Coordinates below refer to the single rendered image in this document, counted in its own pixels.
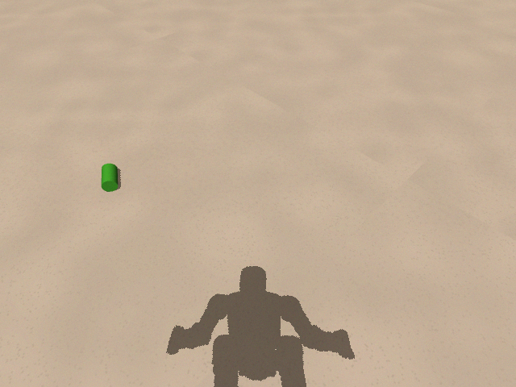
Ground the can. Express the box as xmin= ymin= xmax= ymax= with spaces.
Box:
xmin=102 ymin=164 xmax=118 ymax=192

